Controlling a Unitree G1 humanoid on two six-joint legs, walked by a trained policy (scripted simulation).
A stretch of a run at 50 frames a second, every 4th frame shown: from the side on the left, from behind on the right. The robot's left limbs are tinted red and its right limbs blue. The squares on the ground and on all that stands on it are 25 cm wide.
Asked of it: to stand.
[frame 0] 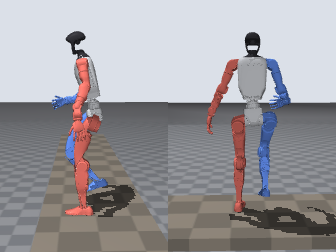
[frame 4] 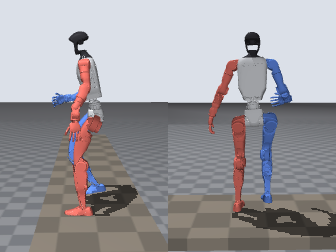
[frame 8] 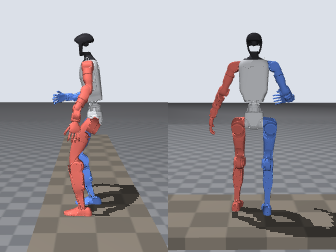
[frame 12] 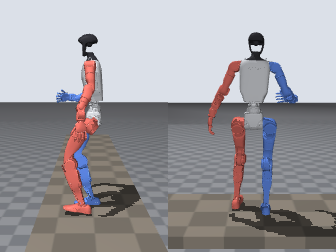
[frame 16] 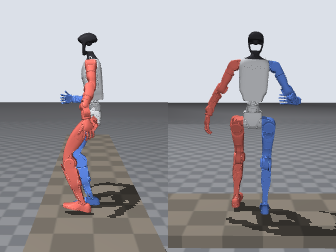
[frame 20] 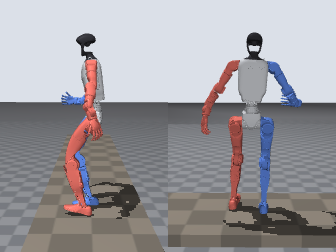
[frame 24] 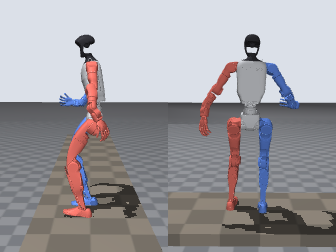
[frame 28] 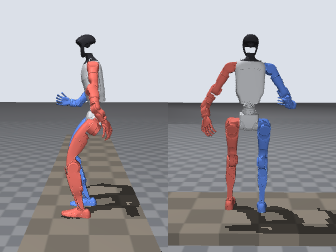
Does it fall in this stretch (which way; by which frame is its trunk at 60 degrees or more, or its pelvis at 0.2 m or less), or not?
no
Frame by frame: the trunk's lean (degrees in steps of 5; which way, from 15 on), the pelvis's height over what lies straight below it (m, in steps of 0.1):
0: 15 forward, 0.8
4: 15 forward, 0.8
8: 10, 0.8
12: 5, 0.8
16: 10, 0.8
20: 10, 0.8
24: 10, 0.8
28: 10, 0.7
